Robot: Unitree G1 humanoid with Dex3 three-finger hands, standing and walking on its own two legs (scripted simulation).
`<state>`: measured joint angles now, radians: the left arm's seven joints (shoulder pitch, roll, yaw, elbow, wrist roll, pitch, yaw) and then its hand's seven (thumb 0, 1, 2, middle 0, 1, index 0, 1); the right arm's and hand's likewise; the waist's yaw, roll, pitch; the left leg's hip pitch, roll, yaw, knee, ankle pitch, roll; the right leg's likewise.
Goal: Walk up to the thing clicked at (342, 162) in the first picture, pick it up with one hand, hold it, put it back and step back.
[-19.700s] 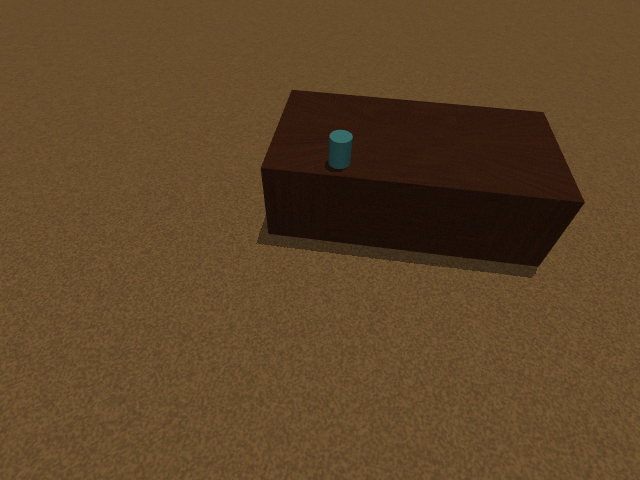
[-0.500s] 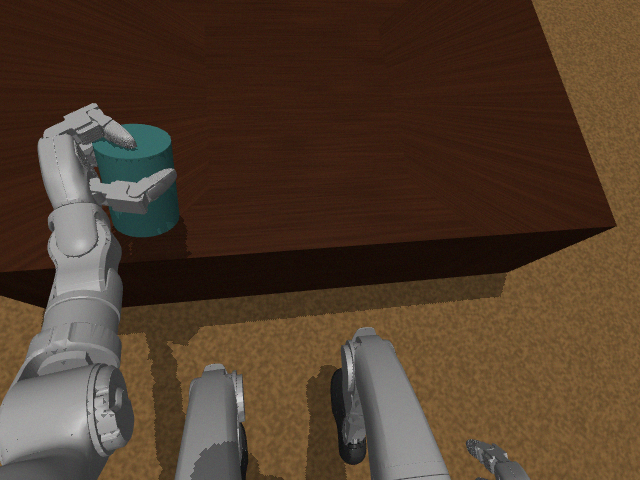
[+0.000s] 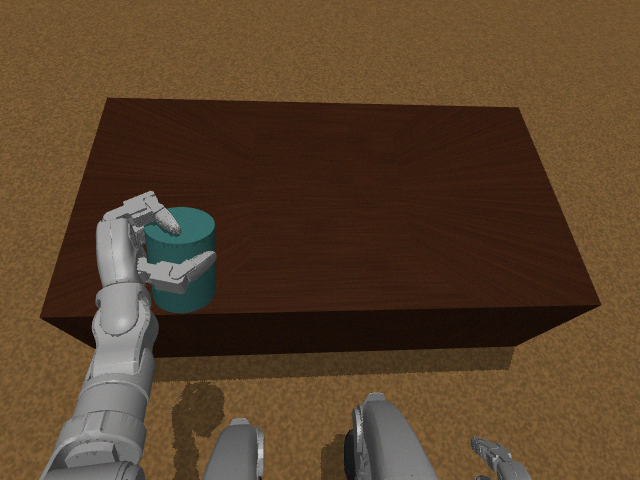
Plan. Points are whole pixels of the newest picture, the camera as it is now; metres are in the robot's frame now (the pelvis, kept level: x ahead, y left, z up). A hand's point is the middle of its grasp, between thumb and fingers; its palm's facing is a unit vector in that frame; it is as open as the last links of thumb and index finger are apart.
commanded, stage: lift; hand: left
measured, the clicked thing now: (182, 260) +0.40 +0.16 -0.03
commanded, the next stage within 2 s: hold in 0.70 s
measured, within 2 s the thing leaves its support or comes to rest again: neither
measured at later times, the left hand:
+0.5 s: hand (157, 225) +0.39 +0.16 +0.08, palm faces +0.18 -0.98 -0.03, open 7.2 cm
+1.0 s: hand (153, 227) +0.37 +0.16 +0.11, palm faces +0.16 -0.99 -0.02, open 7.1 cm
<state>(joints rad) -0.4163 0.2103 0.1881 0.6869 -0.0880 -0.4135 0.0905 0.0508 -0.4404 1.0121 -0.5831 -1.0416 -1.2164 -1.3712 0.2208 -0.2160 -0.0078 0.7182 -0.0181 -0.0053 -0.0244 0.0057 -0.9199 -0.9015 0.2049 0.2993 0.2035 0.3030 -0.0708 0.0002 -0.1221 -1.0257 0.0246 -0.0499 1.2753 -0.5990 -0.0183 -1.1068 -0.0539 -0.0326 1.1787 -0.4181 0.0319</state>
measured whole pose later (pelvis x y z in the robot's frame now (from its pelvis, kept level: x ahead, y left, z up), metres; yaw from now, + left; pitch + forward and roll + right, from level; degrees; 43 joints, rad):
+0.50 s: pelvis +0.02 +0.00 +0.05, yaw +0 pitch +12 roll -2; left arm -0.26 0.18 0.12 0.55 -0.11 -0.36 0.09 0.04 -0.47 1.03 -0.59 -1.07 -1.28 -1.41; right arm 0.23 -0.19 0.00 0.67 -0.01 0.01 -0.04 0.01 -0.92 -0.90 0.21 0.30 0.20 0.30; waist -0.03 0.00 -0.08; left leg -0.69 0.03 -0.03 1.02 -0.53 -0.02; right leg -0.78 -0.05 -0.03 0.94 -0.37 0.03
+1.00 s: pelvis +0.03 -0.01 +0.07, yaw +0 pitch +8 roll -1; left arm -0.18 0.17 0.12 0.49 -0.13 -0.35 0.05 0.03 -0.46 1.00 -0.59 -1.08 -1.29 -1.42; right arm 0.23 -0.20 -0.01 0.67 -0.01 0.00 -0.03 0.01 -0.92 -0.90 0.20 0.30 0.20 0.30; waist -0.03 0.00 -0.05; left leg -0.54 0.04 -0.03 0.89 -0.49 -0.03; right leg -0.64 -0.04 -0.04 0.84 -0.34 0.03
